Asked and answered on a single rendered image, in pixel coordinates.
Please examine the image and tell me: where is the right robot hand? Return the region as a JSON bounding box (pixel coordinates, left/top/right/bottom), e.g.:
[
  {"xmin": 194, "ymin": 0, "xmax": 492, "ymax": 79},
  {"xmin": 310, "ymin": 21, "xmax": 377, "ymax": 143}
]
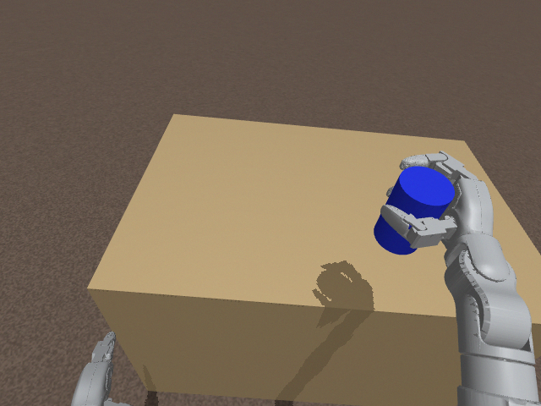
[{"xmin": 380, "ymin": 151, "xmax": 494, "ymax": 249}]

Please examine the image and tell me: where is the left robot hand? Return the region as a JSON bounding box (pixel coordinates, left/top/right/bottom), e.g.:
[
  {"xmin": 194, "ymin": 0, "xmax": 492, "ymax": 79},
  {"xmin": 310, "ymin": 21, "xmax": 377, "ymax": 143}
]
[{"xmin": 71, "ymin": 332, "xmax": 133, "ymax": 406}]

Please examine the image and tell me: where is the right robot arm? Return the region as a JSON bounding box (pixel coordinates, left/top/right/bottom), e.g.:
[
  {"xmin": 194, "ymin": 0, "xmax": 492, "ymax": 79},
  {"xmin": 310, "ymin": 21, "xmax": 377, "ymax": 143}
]
[{"xmin": 444, "ymin": 233, "xmax": 541, "ymax": 406}]

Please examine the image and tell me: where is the can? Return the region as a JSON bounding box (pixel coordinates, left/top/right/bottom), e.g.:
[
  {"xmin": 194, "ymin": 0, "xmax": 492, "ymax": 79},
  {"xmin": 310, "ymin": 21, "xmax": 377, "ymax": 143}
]
[{"xmin": 374, "ymin": 167, "xmax": 455, "ymax": 255}]

